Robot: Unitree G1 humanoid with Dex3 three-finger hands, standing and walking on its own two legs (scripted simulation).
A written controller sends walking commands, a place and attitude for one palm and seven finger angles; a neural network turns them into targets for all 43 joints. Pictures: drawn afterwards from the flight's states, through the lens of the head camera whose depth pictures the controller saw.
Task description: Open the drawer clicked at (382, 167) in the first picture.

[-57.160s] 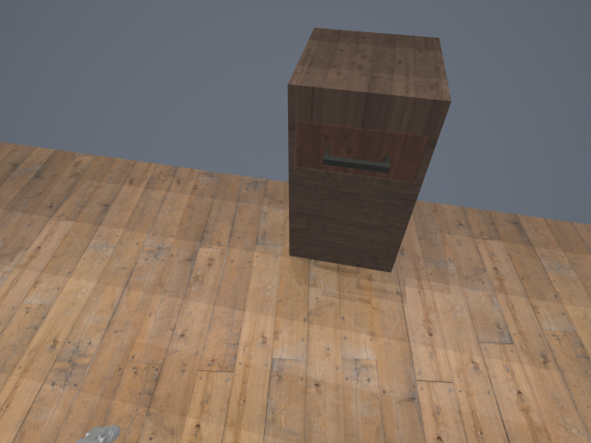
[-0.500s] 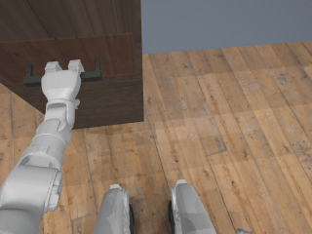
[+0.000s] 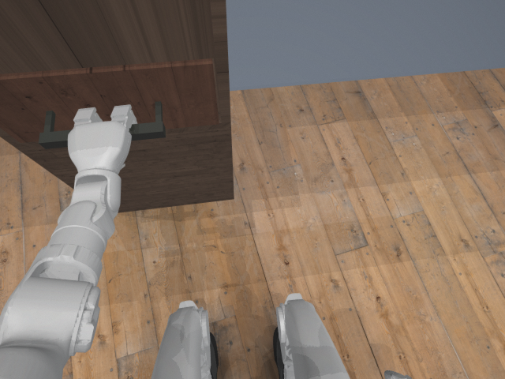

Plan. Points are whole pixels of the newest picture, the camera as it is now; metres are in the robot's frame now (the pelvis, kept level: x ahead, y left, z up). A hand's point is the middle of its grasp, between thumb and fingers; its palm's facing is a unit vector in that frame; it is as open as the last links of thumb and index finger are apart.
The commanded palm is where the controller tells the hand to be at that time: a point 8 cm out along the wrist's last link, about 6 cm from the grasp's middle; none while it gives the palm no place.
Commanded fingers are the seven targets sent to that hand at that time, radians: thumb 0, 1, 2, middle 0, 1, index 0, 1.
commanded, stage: pull the drawer open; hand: left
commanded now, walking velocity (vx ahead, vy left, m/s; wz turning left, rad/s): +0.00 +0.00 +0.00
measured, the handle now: (105, 124) +0.54 +0.23 -0.04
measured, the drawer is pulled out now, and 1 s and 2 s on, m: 0.01 0.11 0.23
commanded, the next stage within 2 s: none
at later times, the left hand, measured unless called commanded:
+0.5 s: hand (114, 191) +0.42 +0.21 -0.06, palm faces -0.06 -0.05 -1.00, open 5.5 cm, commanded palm +0.39 +0.20 -0.01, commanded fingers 0.00 0.90 0.90 -0.40 -1.35 -0.40 -1.35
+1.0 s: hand (114, 218) +0.37 +0.20 -0.06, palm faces -0.06 -0.05 -1.00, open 5.5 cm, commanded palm +0.34 +0.20 -0.01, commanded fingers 0.00 0.90 0.90 -0.40 -1.35 -0.40 -1.35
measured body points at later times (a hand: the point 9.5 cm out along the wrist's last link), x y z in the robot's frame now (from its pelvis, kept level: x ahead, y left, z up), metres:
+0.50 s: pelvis +0.01 +0.00 +0.02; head +0.16 -0.01 +0.44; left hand +0.42 +0.21 +0.00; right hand +0.09 -0.26 -0.13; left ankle +0.03 +0.11 -0.59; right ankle +0.03 -0.13 -0.59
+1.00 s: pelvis +0.01 -0.01 +0.02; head +0.14 -0.02 +0.45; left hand +0.37 +0.20 +0.00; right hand +0.12 -0.26 -0.13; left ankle +0.03 +0.11 -0.59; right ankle +0.03 -0.13 -0.59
